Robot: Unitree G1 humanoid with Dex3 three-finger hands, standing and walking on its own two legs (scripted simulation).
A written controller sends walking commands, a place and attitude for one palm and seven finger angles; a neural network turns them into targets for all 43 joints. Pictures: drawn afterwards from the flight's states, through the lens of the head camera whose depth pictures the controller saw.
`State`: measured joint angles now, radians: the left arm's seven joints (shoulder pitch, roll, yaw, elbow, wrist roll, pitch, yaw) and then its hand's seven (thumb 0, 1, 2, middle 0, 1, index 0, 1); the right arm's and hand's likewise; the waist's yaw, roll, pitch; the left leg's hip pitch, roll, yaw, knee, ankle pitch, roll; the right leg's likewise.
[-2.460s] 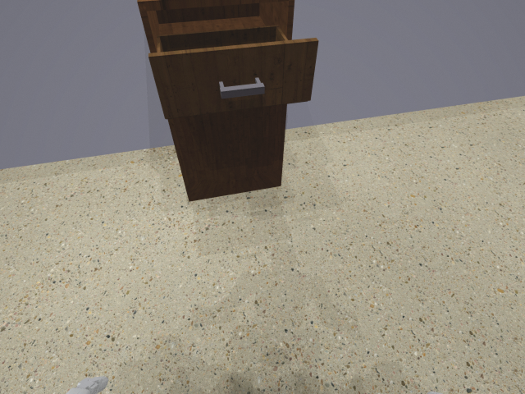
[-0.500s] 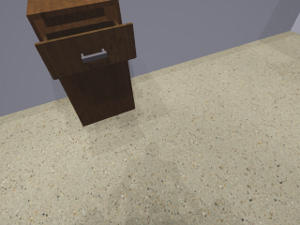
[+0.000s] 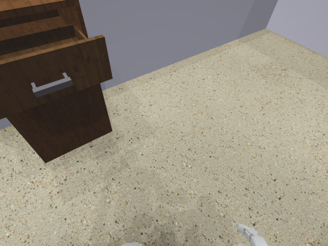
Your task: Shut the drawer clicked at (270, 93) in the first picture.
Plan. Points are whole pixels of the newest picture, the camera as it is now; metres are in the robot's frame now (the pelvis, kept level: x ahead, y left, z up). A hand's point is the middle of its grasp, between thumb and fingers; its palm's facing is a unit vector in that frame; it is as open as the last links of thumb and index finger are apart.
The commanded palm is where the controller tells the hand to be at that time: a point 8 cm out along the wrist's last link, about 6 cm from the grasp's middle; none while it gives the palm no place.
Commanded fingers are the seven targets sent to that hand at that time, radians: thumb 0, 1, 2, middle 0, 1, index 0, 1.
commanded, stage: walk to a spot facing it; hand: left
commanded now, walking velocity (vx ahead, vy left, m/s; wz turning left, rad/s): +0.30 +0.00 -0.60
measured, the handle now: (51, 83) +0.54 +0.46 +0.04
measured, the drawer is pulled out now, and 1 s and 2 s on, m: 0.30 0.30 0.30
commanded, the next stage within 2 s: none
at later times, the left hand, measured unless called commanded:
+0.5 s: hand (138, 173) +0.36 +0.14 -0.16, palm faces -0.37 -0.91 -0.17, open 7.4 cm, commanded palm none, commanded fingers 0.00 0.90 0.90 -0.20 -0.30 -0.20 -0.30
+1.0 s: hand (130, 153) +0.43 +0.18 -0.17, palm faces -0.47 -0.86 -0.21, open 7.4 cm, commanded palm none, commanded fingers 0.00 0.90 0.90 -0.20 -0.30 -0.20 -0.30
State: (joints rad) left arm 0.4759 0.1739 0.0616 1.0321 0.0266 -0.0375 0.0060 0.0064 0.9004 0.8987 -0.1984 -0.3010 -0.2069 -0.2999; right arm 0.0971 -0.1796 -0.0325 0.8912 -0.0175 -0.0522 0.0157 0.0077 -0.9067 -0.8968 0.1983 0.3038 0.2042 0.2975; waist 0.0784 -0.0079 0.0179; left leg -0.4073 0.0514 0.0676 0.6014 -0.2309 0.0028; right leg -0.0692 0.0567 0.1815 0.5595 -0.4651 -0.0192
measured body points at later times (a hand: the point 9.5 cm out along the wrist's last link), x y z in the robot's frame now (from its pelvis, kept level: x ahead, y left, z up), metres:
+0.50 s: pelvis +0.17 +0.01 +0.00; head +0.22 -0.01 +0.45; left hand +0.38 +0.18 -0.14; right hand +0.02 -0.19 -0.14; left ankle +0.07 +0.11 -0.72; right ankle +0.25 -0.11 -0.70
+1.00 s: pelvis +0.26 +0.05 +0.00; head +0.30 +0.05 +0.45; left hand +0.46 +0.23 -0.15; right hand +0.25 -0.23 -0.11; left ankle +0.32 +0.13 -0.72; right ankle +0.23 -0.09 -0.71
